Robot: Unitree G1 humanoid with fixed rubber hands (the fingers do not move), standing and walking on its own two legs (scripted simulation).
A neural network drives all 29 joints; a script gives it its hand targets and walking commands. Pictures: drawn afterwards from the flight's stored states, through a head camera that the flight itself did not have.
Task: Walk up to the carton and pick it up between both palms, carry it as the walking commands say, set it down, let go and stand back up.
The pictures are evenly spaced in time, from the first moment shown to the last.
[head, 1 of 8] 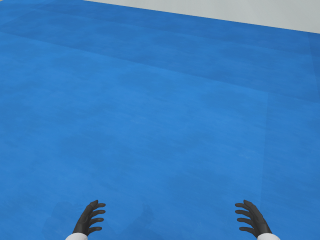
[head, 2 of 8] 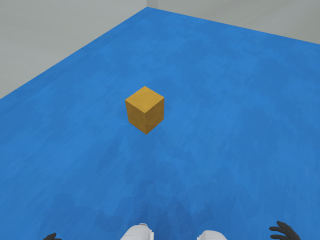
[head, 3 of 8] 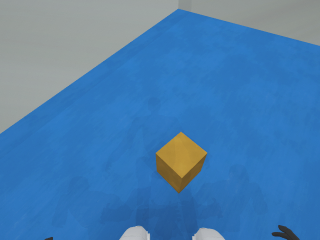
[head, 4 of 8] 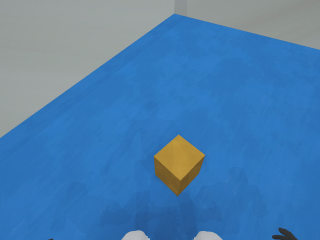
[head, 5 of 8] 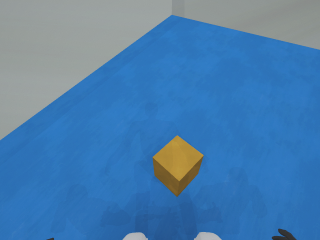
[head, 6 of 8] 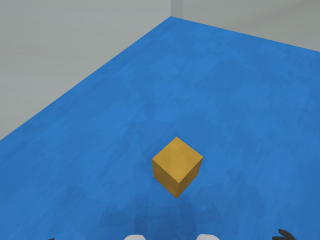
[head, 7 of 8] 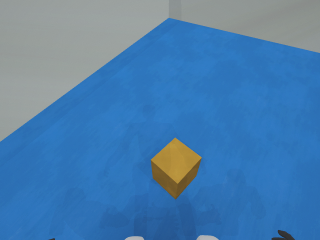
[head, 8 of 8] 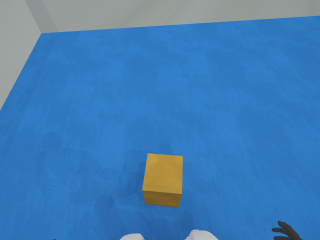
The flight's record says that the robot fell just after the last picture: no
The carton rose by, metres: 0.00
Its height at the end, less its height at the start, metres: +0.00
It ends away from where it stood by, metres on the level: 0.00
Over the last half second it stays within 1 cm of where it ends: yes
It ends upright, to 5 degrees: yes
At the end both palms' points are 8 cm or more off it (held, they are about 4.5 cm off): yes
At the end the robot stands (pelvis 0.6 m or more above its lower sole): yes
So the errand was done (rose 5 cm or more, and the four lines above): no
